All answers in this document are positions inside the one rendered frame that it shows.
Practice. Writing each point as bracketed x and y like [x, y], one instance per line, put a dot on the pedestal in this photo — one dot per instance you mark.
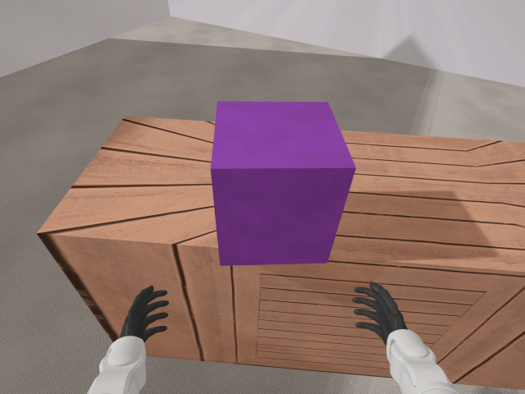
[439, 222]

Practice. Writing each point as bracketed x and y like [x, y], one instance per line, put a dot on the right robot hand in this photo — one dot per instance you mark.
[387, 314]

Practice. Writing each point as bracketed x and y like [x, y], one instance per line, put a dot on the left robot forearm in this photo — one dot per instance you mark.
[122, 370]

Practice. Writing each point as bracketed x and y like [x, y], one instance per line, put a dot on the left robot hand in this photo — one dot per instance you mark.
[136, 321]

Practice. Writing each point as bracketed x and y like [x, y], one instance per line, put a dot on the right robot forearm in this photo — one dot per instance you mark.
[413, 365]

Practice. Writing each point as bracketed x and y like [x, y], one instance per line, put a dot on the carton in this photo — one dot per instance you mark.
[281, 174]

